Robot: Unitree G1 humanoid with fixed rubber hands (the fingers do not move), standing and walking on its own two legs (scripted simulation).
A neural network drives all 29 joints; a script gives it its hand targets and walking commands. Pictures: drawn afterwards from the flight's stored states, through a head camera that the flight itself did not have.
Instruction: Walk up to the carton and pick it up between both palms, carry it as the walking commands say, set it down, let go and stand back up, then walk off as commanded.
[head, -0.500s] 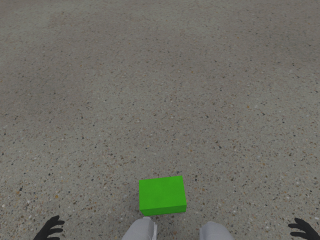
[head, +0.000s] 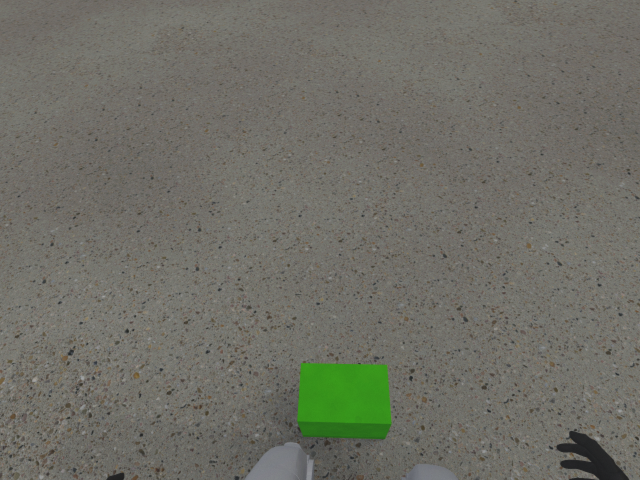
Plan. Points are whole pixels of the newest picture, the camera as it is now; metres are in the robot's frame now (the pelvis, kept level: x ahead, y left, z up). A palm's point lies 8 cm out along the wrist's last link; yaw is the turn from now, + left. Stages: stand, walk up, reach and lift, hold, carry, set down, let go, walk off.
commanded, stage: walk up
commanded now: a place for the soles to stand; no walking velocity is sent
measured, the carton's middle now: (343, 401) +0.37 +0.01 -0.64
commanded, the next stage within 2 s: reach and lift in 1.92 s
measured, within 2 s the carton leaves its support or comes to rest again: neither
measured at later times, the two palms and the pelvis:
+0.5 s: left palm out of the picture +0.04 +0.32 -0.08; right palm out of the picture +0.09 -0.31 -0.09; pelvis -0.01 +0.00 +0.02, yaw +2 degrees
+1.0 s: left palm out of the picture +0.05 +0.36 -0.09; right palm out of the picture +0.09 -0.29 -0.10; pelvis -0.02 +0.03 +0.01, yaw +3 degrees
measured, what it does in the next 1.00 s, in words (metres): stands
